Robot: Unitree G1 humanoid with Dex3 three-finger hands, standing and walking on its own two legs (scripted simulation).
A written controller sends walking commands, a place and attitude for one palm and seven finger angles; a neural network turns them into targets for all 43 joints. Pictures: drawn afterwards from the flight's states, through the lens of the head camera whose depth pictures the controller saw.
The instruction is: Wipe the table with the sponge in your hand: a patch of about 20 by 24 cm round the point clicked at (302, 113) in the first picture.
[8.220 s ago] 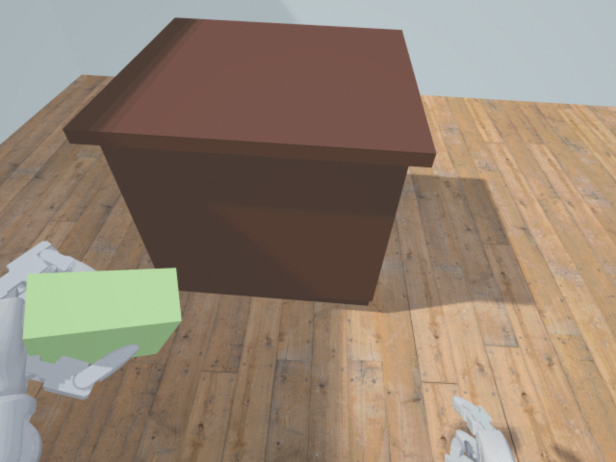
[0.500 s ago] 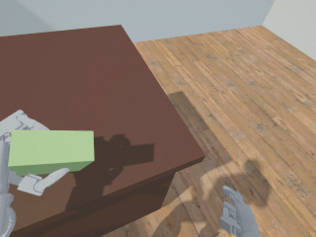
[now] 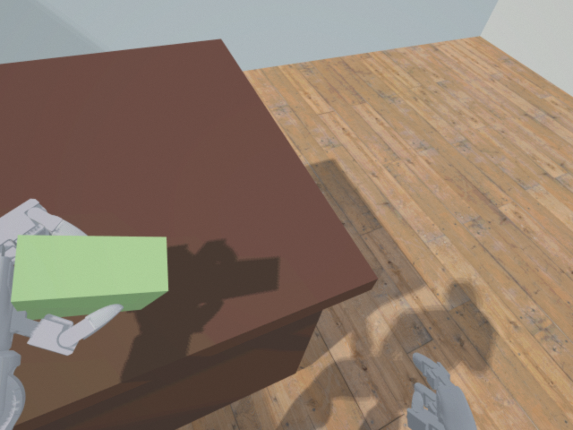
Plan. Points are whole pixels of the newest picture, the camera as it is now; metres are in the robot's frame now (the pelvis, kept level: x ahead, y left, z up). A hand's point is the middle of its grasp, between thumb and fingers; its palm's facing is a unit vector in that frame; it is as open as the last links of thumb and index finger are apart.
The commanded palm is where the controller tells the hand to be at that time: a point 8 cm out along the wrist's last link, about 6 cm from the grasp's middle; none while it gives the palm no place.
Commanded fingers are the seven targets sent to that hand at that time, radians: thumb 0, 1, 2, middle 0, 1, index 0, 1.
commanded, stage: shuffle to correct the standing spot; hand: left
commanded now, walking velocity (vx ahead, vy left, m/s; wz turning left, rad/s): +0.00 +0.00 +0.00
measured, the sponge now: (112, 279) +0.23 +0.21 +0.13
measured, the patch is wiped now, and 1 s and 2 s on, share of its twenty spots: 0.00 0.00 0.00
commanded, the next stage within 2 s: come to a stop and stand still in 0.56 s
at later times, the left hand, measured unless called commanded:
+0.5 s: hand (119, 287) +0.22 +0.19 +0.16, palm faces +0.33 -0.86 -0.39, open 9.6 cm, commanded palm +0.16 +0.23 +0.18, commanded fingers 0.00 0.10 1.30 -1.20 -1.60 -1.20 -1.60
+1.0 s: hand (96, 333) +0.17 +0.20 +0.15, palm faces +0.39 -0.83 -0.39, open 9.6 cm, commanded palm +0.12 +0.23 +0.18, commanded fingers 0.00 0.10 1.30 -1.20 -1.60 -1.20 -1.60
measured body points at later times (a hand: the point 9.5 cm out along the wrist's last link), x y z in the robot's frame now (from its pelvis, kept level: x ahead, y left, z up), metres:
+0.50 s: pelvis -0.01 -0.05 +0.00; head +0.03 -0.03 +0.45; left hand +0.19 +0.24 +0.18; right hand +0.18 -0.27 -0.07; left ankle +0.02 +0.06 -0.74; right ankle +0.00 -0.16 -0.74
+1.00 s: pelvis -0.04 -0.05 +0.00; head -0.02 -0.03 +0.45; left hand +0.15 +0.24 +0.18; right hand +0.11 -0.29 -0.08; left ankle -0.04 +0.05 -0.74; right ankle +0.00 -0.16 -0.74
